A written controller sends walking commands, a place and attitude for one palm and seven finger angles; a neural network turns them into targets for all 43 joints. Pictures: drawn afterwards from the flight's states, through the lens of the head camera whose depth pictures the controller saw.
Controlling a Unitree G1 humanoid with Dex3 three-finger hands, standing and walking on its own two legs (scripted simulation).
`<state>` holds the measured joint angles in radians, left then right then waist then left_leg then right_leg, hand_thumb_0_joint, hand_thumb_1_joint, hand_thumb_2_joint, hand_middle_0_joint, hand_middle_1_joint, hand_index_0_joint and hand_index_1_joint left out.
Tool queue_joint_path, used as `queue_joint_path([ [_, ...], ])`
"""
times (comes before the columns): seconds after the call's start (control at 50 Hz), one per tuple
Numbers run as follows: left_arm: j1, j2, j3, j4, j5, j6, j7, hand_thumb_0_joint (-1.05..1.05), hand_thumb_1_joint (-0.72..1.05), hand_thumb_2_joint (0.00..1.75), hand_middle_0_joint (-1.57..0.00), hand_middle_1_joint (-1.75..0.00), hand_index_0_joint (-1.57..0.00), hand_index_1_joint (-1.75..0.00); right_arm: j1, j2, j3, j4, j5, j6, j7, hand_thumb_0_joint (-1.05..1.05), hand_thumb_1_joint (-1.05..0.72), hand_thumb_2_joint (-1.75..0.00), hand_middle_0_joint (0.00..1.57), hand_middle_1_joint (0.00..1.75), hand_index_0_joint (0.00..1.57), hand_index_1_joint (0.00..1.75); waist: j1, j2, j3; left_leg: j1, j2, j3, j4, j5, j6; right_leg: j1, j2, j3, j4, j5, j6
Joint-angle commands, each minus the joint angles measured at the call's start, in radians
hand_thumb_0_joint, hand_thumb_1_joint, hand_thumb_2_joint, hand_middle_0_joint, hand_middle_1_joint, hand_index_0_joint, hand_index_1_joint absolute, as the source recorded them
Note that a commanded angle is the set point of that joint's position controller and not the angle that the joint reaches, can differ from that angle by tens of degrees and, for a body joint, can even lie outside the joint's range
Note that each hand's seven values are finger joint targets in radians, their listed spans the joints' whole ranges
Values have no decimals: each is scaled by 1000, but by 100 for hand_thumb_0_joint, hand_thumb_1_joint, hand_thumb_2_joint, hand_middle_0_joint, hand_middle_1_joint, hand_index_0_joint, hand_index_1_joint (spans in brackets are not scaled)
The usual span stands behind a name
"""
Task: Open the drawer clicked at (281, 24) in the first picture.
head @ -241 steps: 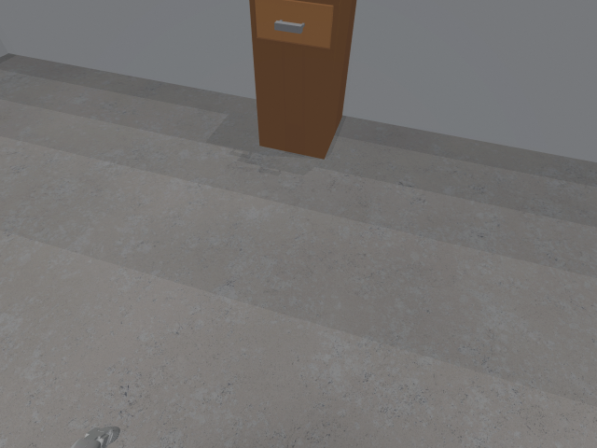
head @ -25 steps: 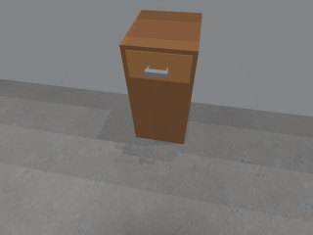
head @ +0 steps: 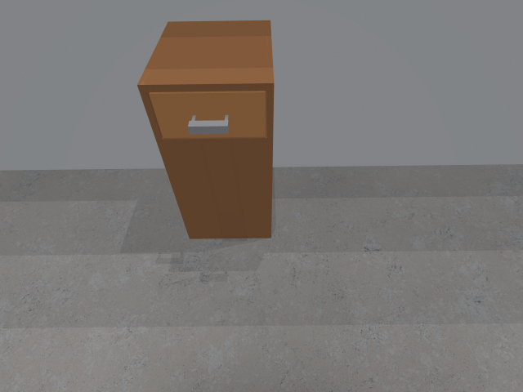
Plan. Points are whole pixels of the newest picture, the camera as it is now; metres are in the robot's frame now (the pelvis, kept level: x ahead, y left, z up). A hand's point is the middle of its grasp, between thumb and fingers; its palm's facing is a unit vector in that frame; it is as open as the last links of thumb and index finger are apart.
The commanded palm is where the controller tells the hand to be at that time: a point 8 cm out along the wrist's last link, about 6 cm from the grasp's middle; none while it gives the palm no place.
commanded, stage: take the last steps up to it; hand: left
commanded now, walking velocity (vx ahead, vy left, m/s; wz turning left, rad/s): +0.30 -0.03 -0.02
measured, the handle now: (209, 122) +0.84 +0.16 -0.09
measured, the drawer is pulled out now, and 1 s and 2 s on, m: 0.00 0.00 0.00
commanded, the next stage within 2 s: come to a stop and stand still in 0.82 s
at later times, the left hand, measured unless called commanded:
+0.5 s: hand out of the picture +0.07 +0.18 -0.19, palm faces +0.05 -0.99 -0.13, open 7.4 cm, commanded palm none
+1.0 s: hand (197, 299) +0.33 +0.14 -0.16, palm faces +0.03 -0.97 -0.23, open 7.2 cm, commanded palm none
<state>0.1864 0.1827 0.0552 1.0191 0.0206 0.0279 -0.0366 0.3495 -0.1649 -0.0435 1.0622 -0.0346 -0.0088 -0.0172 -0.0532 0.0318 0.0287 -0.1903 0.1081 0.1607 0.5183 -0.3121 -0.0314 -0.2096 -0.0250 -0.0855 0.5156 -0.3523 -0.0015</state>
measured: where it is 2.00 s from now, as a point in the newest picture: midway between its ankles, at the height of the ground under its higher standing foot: (280, 379)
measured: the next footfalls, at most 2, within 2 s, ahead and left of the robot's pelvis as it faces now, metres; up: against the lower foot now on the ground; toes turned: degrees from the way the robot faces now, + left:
left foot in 0.40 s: +0.23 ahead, +0.13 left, +0.00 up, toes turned +9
right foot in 0.80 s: +0.33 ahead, -0.13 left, +0.00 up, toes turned -9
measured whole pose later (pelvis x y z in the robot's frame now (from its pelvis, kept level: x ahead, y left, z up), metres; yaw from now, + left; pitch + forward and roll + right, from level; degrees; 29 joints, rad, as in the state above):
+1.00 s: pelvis +0.30 -0.04 +0.01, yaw -1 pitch +0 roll +1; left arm 0.26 0.13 0.04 1.06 0.02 -0.05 0.02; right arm 0.27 -0.18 -0.05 1.09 -0.02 0.00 0.00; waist -0.01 0.04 0.04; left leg -0.42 0.08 0.07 0.94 -0.37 -0.01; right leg -0.20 -0.03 -0.15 0.43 -0.23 -0.05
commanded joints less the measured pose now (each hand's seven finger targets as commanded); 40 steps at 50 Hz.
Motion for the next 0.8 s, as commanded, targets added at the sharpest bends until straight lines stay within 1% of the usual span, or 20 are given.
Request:
queue_joint_path([
  [0.0, 278, 223, 45, 42, -5, -49, 42, 0, 90, 90, -20, -30, -20, -30, -147, -105, -10, -107, 11, -18, 6, 0, -90, -90, 20, 30, 20, 30, 177, -276, 8, -511, -13, -52, 396, -308, 10, 316, -374, 488, -349, -104, -215],
  [0.04, 213, 160, 33, 46, -3, -58, 51, 0, 90, 90, -20, -30, -20, -30, -171, -107, -23, -94, 7, -10, 15, 0, -90, -90, 20, 30, 20, 30, 126, -228, 119, -539, 27, -120, 525, -173, 22, 173, -332, 438, -387, -190, -219],
  [0.06, 165, 124, 26, 37, 0, -60, 55, 0, 90, 90, -20, -30, -20, -30, -141, -100, -28, -73, 5, -8, 21, 0, -90, -90, 20, 30, 20, 30, 92, -166, 132, -508, 45, -118, 533, -121, 17, 129, -311, 357, -376, -145, -205],
  [0.1, 135, 87, 14, 26, 4, -76, 56, 0, 90, 90, -20, -30, -20, -30, -91, -67, -26, -46, 0, -4, 27, 0, -90, -90, 20, 30, 20, 30, 52, -148, 124, -434, 40, -90, 502, -31, 0, 70, -247, 217, -357, 46, -170],
  [0.16, 168, 96, 5, 48, 3, -92, 54, 0, 90, 90, -20, -30, -20, -30, -113, -56, -24, -53, 7, -6, 35, 0, -90, -90, 20, 30, 20, 30, 53, -150, 113, -407, 31, -67, 420, 26, -7, 83, -235, 174, -351, 193, -172],
  [0.28, 210, 125, 9, 90, 5, -95, 53, 0, 90, 90, -20, -30, -20, -30, -197, -57, -13, -91, 15, -27, 45, 0, -90, -90, 20, 30, 20, 30, 65, -158, 101, -290, 6, -46, 193, 51, 22, 106, -233, 151, -293, 278, -161],
  [0.3, 213, 126, 10, 95, 4, -93, 52, 0, 90, 90, -20, -30, -20, -30, -187, -59, -14, -89, 15, -30, 43, 0, -90, -90, 20, 30, 20, 30, 56, -143, 100, -239, -9, -29, 153, 61, 26, 96, -227, 143, -269, 287, -153],
  [0.34, 196, 123, 11, 98, -1, -89, 50, 0, 90, 90, -20, -30, -20, -30, -51, -83, -19, -42, 8, -43, 30, 0, -90, -90, 20, 30, 20, 30, -10, -93, 45, -10, -56, 0, 25, 115, 37, 40, -173, 88, -80, 379, -120],
  [0.36, 207, 92, 7, 95, -4, -87, 45, 0, 90, 90, -20, -30, -20, -30, 78, -142, -33, -2, 2, -50, 18, 0, -90, -90, 20, 30, 20, 30, -55, 27, -29, 186, -6, -76, -26, 103, 64, -54, -114, 44, 137, 362, -85],
  [0.38, 249, 31, 0, 71, -14, -82, 37, 0, 90, 90, -20, -30, -20, -30, 187, -254, -57, 18, -11, -56, 6, 0, -90, -90, 20, 30, 20, 30, -73, 271, -117, 355, 267, -443, -146, 46, 164, -272, 5, -44, 438, 8, -30],
  [0.4, 204, 45, 0, 34, -7, -88, 35, 0, 90, 90, -20, -30, -20, -30, 226, -283, -58, 20, 2, -44, 3, 0, -90, -90, 20, 30, 20, 30, -78, 263, -133, 321, 371, -621, -278, -54, 229, -351, 35, 26, 627, -233, -39],
  [0.42, 152, 44, 2, 30, -1, -82, 36, 0, 90, 90, -20, -30, -20, -30, 149, -256, -56, 10, 7, -41, -1, 0, -90, -90, 20, 30, 20, 30, -62, 185, -75, 205, 366, -592, -319, -203, 229, -390, -15, 66, 731, -194, -49],
  [0.46, 111, 38, 4, 36, 5, -73, 24, 0, 90, 90, -20, -30, -20, -30, 8, -156, -33, -33, 8, -47, -4, 0, -90, -90, 20, 30, 20, 30, -7, 76, 63, -3, 308, -468, -364, -231, 196, -398, -90, 89, 736, -48, -38],
  [0.5, 170, 0, 3, 53, 12, -54, 21, 0, 90, 90, -20, -30, -20, -30, -44, -111, -17, -38, 9, -59, -6, 0, -90, -90, 20, 30, 20, 30, 48, 68, 70, -101, 238, -298, -369, -92, 161, -306, -104, 69, 644, 16, -20],
  [0.54, 192, -15, 4, 51, 9, -42, 21, 0, 90, 90, -20, -30, -20, -30, -56, -107, -23, -42, 10, -61, -4, 0, -90, -90, 20, 30, 20, 30, 64, 75, 48, -118, 198, -208, -366, -18, 166, -257, -105, 43, 527, 43, -7],
  [0.58, 162, -18, 3, 29, 6, -39, 21, 0, 90, 90, -20, -30, -20, -30, -48, -123, -27, -40, 9, -59, -3, 0, -90, -90, 20, 30, 20, 30, 64, 49, 47, -116, 198, -188, -371, -5, 179, -235, -107, 31, 411, 56, 1],
  [0.68, 80, -7, 5, -12, 9, -45, 19, 0, 90, 90, -20, -30, -20, -30, -30, -140, -41, -23, 5, -39, 5, 0, -90, -90, 20, 30, 20, 30, 49, 81, 77, -102, 194, -170, -331, -68, 184, -161, -69, -18, 195, 78, 9],
  [0.74, 149, 25, 10, 9, 11, -60, 22, 0, 90, 90, -20, -30, -20, -30, -28, -122, -36, -15, 7, -30, 7, 0, -90, -90, 20, 30, 20, 30, 86, 18, 39, -110, 138, -123, -170, -68, 134, 16, -23, -60, 4, 147, 8],
  [0.76, 197, 65, 17, 24, 11, -67, 27, 0, 90, 90, -20, -30, -20, -30, -22, -97, -30, -14, 12, -30, 11, 0, -90, -90, 20, 30, 20, 30, 109, -77, 23, -194, 82, -84, -55, -115, 102, 129, -54, 9, -66, 105, -12],
  [0.78, 264, 138, 30, 40, 16, -77, 36, 0, 90, 90, -20, -30, -20, -30, -19, -41, -15, -29, 19, -33, 15, 0, -90, -90, 20, 30, 20, 30, 138, -265, 2, -348, -22, 16, 180, -181, 56, 240, -235, 263, -172, 20, -83],
])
